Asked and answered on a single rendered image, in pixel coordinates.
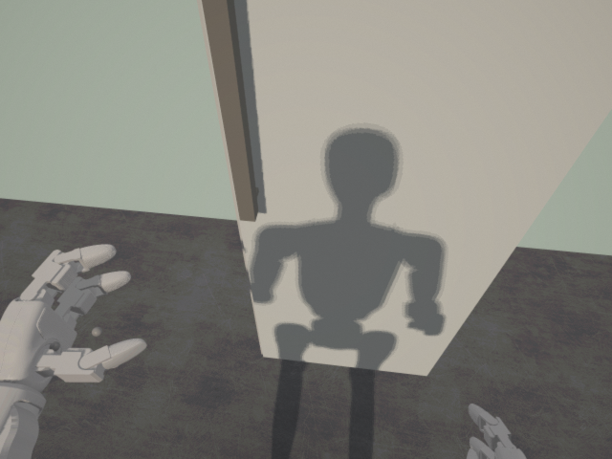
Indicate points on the robot left hand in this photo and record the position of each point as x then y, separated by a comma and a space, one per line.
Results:
29, 324

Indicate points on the robot left forearm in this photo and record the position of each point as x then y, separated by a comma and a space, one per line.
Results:
20, 407

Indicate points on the robot right hand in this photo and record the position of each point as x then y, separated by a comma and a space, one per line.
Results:
496, 435

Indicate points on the fridge door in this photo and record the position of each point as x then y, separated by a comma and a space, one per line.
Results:
402, 149

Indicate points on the handle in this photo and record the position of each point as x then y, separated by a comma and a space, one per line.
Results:
225, 54

